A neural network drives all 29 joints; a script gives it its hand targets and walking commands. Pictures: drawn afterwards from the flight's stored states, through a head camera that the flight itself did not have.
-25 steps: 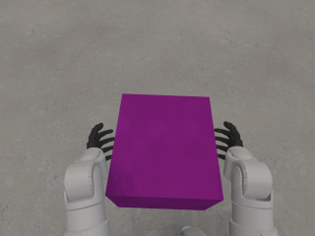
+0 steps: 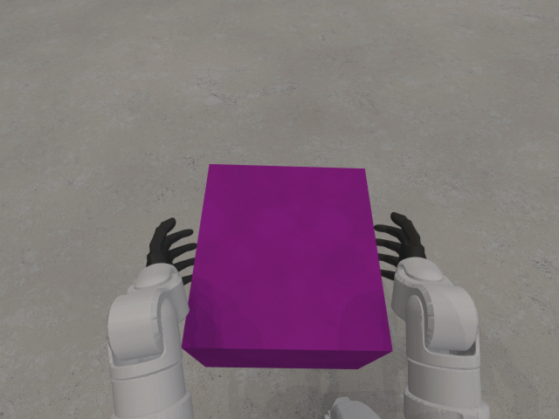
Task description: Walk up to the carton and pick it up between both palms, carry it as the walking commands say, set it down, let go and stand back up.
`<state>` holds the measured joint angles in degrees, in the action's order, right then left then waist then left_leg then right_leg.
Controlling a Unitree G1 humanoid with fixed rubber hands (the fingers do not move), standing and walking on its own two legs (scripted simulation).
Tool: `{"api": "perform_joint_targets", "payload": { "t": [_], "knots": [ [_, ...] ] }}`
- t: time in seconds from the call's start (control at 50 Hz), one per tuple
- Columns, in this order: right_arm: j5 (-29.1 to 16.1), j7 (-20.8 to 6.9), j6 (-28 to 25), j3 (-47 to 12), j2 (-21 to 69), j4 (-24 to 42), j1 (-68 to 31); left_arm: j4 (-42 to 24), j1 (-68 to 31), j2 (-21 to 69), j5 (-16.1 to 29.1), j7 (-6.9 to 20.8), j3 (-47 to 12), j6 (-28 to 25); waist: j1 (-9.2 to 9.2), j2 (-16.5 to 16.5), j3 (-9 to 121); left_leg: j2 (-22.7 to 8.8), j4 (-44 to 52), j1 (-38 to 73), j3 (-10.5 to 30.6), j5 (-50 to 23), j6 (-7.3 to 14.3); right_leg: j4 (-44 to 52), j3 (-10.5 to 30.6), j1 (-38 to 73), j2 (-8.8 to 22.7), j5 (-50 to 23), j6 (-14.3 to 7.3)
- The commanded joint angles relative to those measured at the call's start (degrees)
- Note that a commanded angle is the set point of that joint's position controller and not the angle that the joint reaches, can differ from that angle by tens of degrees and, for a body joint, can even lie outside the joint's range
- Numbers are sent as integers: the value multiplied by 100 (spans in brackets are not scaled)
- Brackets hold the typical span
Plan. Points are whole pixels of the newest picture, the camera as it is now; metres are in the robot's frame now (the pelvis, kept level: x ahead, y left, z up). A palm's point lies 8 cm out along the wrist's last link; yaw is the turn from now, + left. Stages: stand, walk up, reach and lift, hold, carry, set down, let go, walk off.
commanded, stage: carry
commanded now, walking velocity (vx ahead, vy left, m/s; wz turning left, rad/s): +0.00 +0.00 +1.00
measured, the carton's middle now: (284, 268) +0.33 +0.01 +0.00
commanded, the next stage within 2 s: none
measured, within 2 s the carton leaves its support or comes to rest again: neither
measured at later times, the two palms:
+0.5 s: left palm (243, 178) +0.40 +0.06 +0.14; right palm (483, 172) +0.38 -0.25 +0.14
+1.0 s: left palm (148, 237) +0.33 +0.19 +0.10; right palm (356, 164) +0.44 -0.10 +0.11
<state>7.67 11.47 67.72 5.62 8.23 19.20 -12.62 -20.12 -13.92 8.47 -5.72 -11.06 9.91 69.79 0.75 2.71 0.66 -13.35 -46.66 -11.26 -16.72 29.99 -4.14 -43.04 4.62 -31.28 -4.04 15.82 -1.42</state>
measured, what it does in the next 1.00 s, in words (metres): walks ahead, turning left: left foot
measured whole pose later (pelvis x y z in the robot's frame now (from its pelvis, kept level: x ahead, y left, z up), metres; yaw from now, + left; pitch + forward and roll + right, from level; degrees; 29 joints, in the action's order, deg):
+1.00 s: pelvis +0.13 -0.06 +0.01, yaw +21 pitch +0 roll -2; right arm 7.7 13.2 71.4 6.5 8.6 18.2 -14.2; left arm -17.0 -13.6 8.3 -9.4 -8.1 8.9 70.6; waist -0.7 2.1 0.8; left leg -0.1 -41.8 -24.9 -5.0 17.4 4.7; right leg -62.1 -5.9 -26.1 1.0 32.1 6.4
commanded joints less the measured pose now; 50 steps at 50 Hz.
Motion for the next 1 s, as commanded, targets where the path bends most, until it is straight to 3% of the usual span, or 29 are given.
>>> {"api": "perform_joint_targets", "payload": {
  "t": [0.0,0.02,0.06,0.08,0.1,0.12,0.14,0.22,0.24,0.26,0.28,0.32,0.36,0.4,0.44,0.5,0.58,0.62,0.72,0.74,0.76,0.82,0.84,0.86,0.88,0.9,0.92,0.96,0.98],
  "knots": [
    [-2543,-1982,14,-4161,5106,965,-3212,-7,-2362,5115,2761,2193,-4208,-101,-36,-2782,3083,1113,-3282,-2486,714,1528,-505,450,2510,4447,1209,-9700,-794],
    [-2493,-2065,-24,-4002,5040,851,-3072,-114,-2507,5170,2685,2210,-4333,-146,12,-2183,2980,1049,-3060,-2582,1320,1395,-414,618,2700,4023,1321,-9056,-1059],
    [-2629,-2094,5,-3978,5409,319,-2828,-277,-2986,5402,2650,2177,-4501,-127,24,-1094,2870,937,-2520,-2507,1572,1036,-285,875,2583,3846,1403,-7968,-947],
    [-2772,-2054,-43,-4150,5579,430,-3139,-420,-2853,5195,2534,2175,-4353,-190,57,-1205,3083,952,-2216,-2636,1512,803,-230,959,2490,4340,1518,-8118,-691],
    [-2843,-2063,-40,-4170,5594,308,-2977,-500,-2695,5159,2466,2138,-4289,-241,125,-733,3283,937,-1914,-2573,1431,662,-237,1082,2396,4385,1597,-7637,-562],
    [-2913,-2086,-111,-4242,5681,406,-2985,-707,-2847,5249,2485,2101,-4350,-309,141,-948,3551,997,-1659,-2765,1402,413,-174,1071,2187,4867,1527,-7926,-371],
    [-3080,-2074,-191,-4320,5794,788,-3579,-697,-2854,5372,2449,2108,-4284,-345,149,-534,3681,948,-1347,-2353,1542,30,-84,1199,2024,4764,1613,-7475,-281],
    [-3037,-2078,-200,-4464,5680,1058,-3241,-1014,-2734,5330,2457,2077,-4425,-396,121,-633,3583,1243,-209,-2003,1170,-503,-18,1591,1263,4788,1587,-7204,-156],
    [-2910,-2032,-172,-4441,5557,904,-3064,-647,-2498,5332,2438,2116,-4341,-353,108,-941,3251,1284,59,-1855,1114,-467,-94,1741,1349,4670,1723,-7321,65],
    [-2877,-2059,-125,-4409,5554,763,-2893,-752,-2447,5229,2379,2097,-4332,-342,115,-764,3238,1320,226,-1866,988,-650,-9,1691,1043,4582,1694,-7208,174],
    [-2858,-2054,-129,-4461,5442,911,-2994,-786,-2528,5155,2426,2110,-4388,-349,117,-1000,3138,1238,334,-2031,1017,-675,-5,1396,905,4844,1735,-7553,-9],
    [-2841,-2060,-66,-4350,5396,896,-3268,-751,-2715,5221,2471,2128,-4420,-265,134,-616,3185,1303,567,-2076,812,-1043,3,1141,779,4891,1787,-7631,17],
    [-2794,-2025,-36,-4404,5302,783,-3047,-618,-2321,4997,2323,2106,-4305,-195,79,-834,3168,1406,862,-2081,573,-1181,-16,1098,335,5100,1548,-7797,683],
    [-2740,-2014,70,-4349,5419,478,-2861,-838,-2763,4998,2437,2105,-4357,-160,60,-937,3141,1408,714,-2117,560,-1125,10,920,194,4945,1547,-7910,763],
    [-2743,-2025,132,-4374,5187,514,-3049,-369,-2478,4940,2288,2113,-4207,-97,77,-1222,2921,1359,497,-1984,582,-1088,82,960,145,4541,1681,-7433,617],
    [-2805,-2088,186,-4332,5208,592,-3334,-452,-2923,5129,2387,2148,-4289,-45,42,-851,2716,1196,-23,-2010,868,-1058,210,997,118,4024,1928,-6448,356],
    [-2790,-2138,286,-4176,5192,163,-3136,-178,-2886,5048,2283,2121,-4152,44,24,-657,2523,1117,-461,-2096,962,-559,167,1227,132,3861,2255,-6186,580],
    [-2860,-2145,274,-4165,5134,469,-3417,-215,-3051,5254,2352,2093,-4192,42,25,-364,2392,1120,-437,-2390,966,-449,118,1062,199,4133,2292,-6968,712],
    [-2798,-2043,267,-4315,4939,687,-3410,176,-2412,5090,2295,2161,-3949,38,36,-1389,2577,1321,184,-2262,515,-714,195,600,-560,4652,2076,-7900,1143],
    [-2865,-2064,224,-4347,5100,840,-3507,-219,-2724,5180,2379,2151,-4107,-31,40,-945,2720,1402,606,-2109,376,-969,297,347,-812,4606,1991,-8104,1401],
    [-2911,-2034,208,-4409,5037,1099,-3662,-230,-2666,5187,2372,2161,-4062,-33,18,-1300,2664,1428,833,-1719,349,-1138,313,299,-989,4395,1862,-7938,1397],
    [-2806,-2071,281,-4160,5053,816,-3322,-117,-2862,5346,2436,2115,-4266,39,-177,-908,2554,1314,1746,-574,516,-2262,644,-990,-1312,3186,1871,-7667,1475],
    [-2820,-2063,240,-4089,4943,858,-3286,68,-2578,5238,2301,2099,-4135,40,-286,-473,2792,798,1157,410,1303,-4042,1011,-1705,-1408,2008,1552,-5491,1479],
    [-2795,-2111,222,-4073,4967,628,-2832,-77,-2755,5253,2302,2065,-4225,4,-365,1277,2898,-375,623,1661,3010,-7859,1829,-2910,-1367,95,893,92,1439],
    [-2725,-2183,233,-3834,4975,268,-2661,76,-2933,5386,2415,2087,-4389,-16,-262,1939,2536,-827,826,1347,3882,-8985,2076,-3290,-530,-371,529,2830,1339],
    [-2747,-2228,233,-3767,4997,212,-3145,167,-2929,5341,2380,2104,-4393,-72,-166,1189,2301,-840,995,544,4041,-7889,1838,-2834,137,4,871,2636,1177],
    [-2706,-2199,291,-3785,5012,19,-2958,344,-2751,5379,2444,2115,-4367,-31,-130,765,2089,-724,1303,206,4002,-6066,1688,-2079,212,-77,1097,2349,1119],
    [-2797,-2264,271,-3868,5125,279,-3249,213,-3052,5662,2551,2114,-4475,-72,-147,751,1909,-16,1888,-287,3377,-4510,1510,-1684,-727,178,669,1668,870],
    [-2773,-2246,258,-3750,5095,197,-3223,77,-3218,5614,2620,2121,-4535,-97,-170,751,1759,103,2108,-336,3493,-3760,1438,-963,-1000,393,466,1608,873]
  ]
}}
